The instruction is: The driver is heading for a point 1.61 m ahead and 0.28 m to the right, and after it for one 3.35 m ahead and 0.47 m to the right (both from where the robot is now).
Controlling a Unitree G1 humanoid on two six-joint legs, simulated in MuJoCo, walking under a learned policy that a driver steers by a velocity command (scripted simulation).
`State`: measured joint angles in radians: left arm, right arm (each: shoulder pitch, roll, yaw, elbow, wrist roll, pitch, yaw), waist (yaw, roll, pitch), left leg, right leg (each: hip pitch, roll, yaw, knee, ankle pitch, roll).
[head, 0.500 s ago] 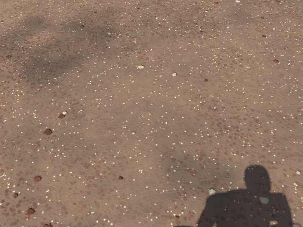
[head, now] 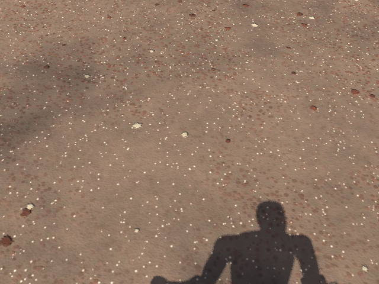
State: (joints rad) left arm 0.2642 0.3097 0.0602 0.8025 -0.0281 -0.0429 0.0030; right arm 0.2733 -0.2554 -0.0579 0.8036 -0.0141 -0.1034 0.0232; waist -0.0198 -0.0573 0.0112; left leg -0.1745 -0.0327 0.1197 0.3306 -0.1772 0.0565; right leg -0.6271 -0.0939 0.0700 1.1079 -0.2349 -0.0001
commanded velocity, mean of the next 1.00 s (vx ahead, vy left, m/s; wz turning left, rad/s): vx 0.50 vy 0.00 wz -0.32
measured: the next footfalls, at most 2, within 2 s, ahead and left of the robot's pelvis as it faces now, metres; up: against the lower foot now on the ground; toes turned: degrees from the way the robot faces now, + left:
right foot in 0.32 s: +0.32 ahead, -0.16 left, +0.00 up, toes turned -14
left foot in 0.80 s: +0.65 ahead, -0.05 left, +0.00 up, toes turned -23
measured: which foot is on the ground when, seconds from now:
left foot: down 0.00-0.34, up 0.36-0.78, down 0.80-1.00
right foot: up 0.00-0.30, down 0.32-0.84, up 0.86-1.00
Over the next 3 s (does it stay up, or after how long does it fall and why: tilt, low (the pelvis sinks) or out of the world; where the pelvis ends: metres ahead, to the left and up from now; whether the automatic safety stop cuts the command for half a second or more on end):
stays up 1.62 -0.21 -0.01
